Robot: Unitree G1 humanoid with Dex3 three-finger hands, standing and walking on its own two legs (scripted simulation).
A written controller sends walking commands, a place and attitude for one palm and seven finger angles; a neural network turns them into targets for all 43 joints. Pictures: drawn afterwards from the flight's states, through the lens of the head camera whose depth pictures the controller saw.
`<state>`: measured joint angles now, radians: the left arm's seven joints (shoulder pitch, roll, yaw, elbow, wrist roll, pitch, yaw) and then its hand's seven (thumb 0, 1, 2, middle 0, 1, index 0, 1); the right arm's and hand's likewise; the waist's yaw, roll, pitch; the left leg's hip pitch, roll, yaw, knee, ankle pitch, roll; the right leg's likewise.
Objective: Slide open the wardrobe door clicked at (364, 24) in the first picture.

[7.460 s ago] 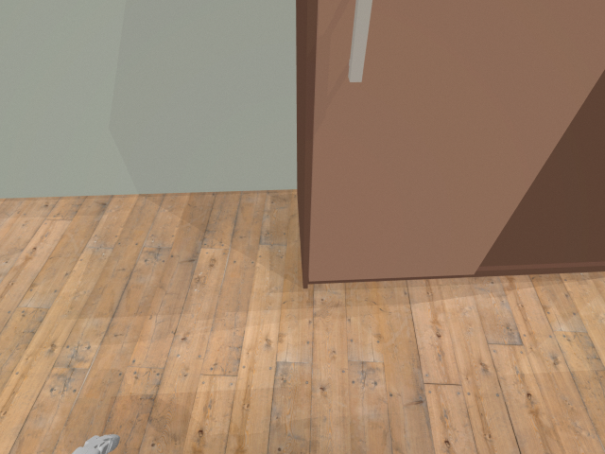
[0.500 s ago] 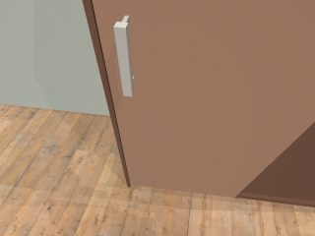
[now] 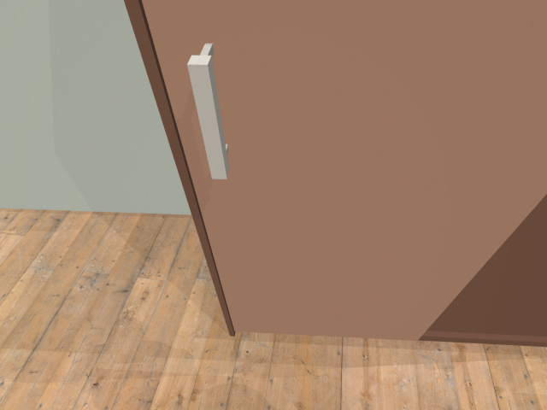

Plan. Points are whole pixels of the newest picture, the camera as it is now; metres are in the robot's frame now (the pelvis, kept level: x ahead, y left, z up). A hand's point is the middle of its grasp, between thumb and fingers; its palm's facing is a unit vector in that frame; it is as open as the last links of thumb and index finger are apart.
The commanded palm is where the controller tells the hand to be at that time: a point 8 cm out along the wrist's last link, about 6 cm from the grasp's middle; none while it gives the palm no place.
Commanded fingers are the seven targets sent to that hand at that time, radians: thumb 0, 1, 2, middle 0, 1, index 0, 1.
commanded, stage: come to a stop and stand still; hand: left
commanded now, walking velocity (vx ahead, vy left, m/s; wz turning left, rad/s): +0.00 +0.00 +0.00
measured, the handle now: (214, 116) +0.46 +0.11 +0.21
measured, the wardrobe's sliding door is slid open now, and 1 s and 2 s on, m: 0.00 0.00 0.00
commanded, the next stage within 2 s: look again from close up in 0.42 s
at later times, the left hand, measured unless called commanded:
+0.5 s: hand out of the picture +0.01 +0.14 -0.18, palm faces +0.01 -0.99 -0.16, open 7.3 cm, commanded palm none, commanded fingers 0.00 0.90 0.90 -0.20 -0.30 -0.20 -0.30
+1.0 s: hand out of the picture +0.02 +0.14 -0.17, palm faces +0.01 -0.98 -0.19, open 7.3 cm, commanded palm none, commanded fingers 0.00 0.90 0.90 -0.20 -0.30 -0.20 -0.30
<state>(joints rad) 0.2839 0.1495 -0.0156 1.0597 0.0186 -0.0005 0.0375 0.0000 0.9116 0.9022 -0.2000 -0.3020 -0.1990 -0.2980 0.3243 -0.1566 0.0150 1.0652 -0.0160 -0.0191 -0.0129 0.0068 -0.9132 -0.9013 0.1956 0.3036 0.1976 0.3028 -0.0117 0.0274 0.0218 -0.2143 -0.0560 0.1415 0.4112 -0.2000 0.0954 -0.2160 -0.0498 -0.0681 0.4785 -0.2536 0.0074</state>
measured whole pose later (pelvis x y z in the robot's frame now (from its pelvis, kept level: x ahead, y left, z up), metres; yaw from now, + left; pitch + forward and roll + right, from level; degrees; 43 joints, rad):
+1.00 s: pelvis +0.03 -0.02 +0.00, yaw +0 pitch +0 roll +1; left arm 0.28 0.14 -0.01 1.12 0.02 -0.01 0.04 0.00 0.92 0.90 -0.20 -0.30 -0.20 -0.30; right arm 0.28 -0.13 0.01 1.15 -0.01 -0.03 -0.03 0.01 -0.92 -0.90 0.20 0.30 0.20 0.30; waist 0.00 -0.01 0.05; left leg -0.15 -0.03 0.13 0.38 -0.23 0.06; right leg -0.14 -0.02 -0.08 0.42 -0.28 -0.02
